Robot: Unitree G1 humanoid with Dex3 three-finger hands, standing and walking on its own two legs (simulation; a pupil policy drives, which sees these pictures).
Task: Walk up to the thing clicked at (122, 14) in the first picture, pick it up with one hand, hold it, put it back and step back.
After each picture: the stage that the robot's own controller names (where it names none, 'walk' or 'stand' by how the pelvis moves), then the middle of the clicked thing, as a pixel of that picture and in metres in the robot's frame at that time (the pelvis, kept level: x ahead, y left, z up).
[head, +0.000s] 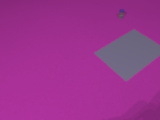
stand; (121, 13) +1.85 -0.54 -0.72
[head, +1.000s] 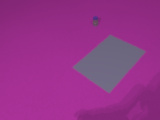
walk; (95, 21) +1.77 -0.06 -0.70
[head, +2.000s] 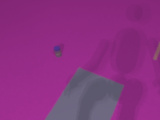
walk; (57, 51) +1.15 +0.33 -0.72
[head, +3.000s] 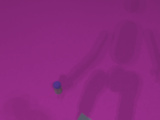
walk; (57, 87) +0.70 +0.25 -0.70
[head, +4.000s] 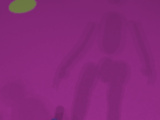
walk; out of the picture +0.42 +0.22 -0.70
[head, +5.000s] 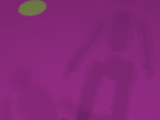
stand; out of the picture +0.32 +0.20 -0.72
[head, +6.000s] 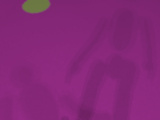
stand; out of the picture +0.33 +0.19 -0.72
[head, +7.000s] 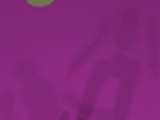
stand; out of the picture +0.35 +0.18 -0.72
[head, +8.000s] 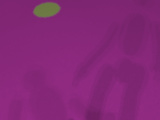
stand; out of the picture +0.34 +0.19 -0.72
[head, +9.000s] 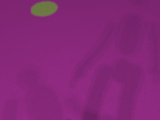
stand; out of the picture +0.33 +0.18 -0.73
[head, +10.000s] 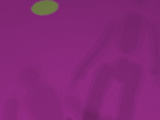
stand; out of the picture +0.34 +0.17 -0.73
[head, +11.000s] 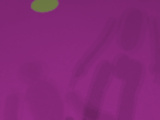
stand; out of the picture +0.32 +0.17 -0.73
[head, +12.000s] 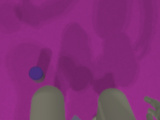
go down; (37, 75) +0.39 +0.22 -0.41
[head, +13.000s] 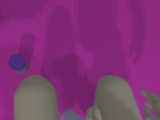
go down; (19, 64) +0.40 +0.26 -0.31
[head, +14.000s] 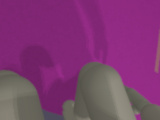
close in; out of the picture +0.37 +0.29 -0.22
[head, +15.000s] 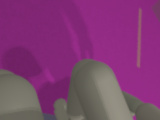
close; out of the picture +0.37 +0.30 -0.21
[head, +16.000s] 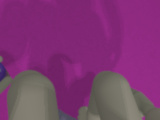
lift; out of the picture +0.31 +0.28 -0.13
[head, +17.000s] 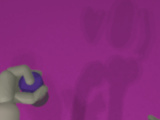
lift; (35, 90) +0.32 +0.17 +0.01
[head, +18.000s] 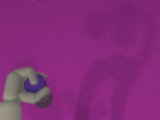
hold; (39, 92) +0.32 +0.16 -0.01
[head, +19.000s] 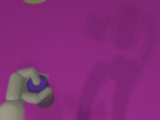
hold; (41, 92) +0.32 +0.16 -0.01
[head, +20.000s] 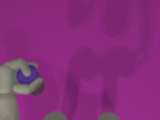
crouch; (32, 81) +0.36 +0.18 -0.08
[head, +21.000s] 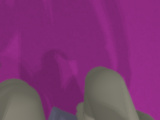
lower; out of the picture +0.40 +0.27 -0.16
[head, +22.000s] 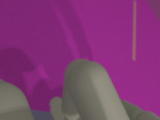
lower; out of the picture +0.39 +0.30 -0.22
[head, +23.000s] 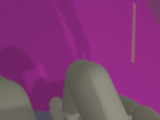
lower; out of the picture +0.38 +0.30 -0.22
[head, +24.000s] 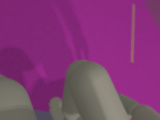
lower; out of the picture +0.38 +0.31 -0.22
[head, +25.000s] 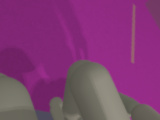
lower; out of the picture +0.37 +0.31 -0.22
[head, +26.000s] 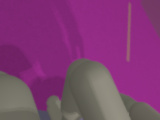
open; out of the picture +0.36 +0.29 -0.22
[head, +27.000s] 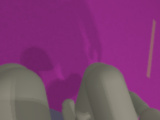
stand; out of the picture +0.37 +0.28 -0.23
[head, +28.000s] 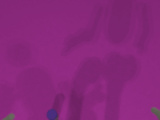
stand; (52, 116) +0.35 +0.18 -0.60
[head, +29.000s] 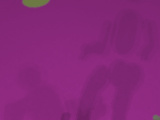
stand; out of the picture +0.34 +0.19 -0.66
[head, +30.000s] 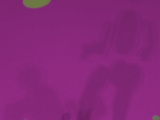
stand; out of the picture +0.34 +0.19 -0.67
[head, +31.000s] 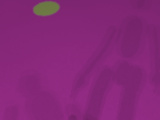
stand; out of the picture +0.37 +0.16 -0.72
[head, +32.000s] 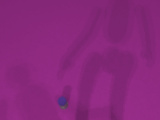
walk; (62, 103) +0.48 +0.18 -0.69
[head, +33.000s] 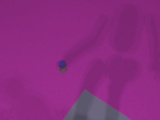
walk; (62, 66) +0.77 +0.16 -0.69
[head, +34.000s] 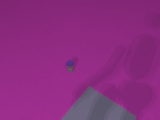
stand; (70, 66) +0.99 +0.17 -0.71
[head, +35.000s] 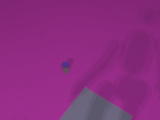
stand; (65, 67) +0.98 +0.18 -0.73
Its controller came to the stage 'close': yes
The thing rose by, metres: 0.69
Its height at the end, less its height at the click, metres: +0.00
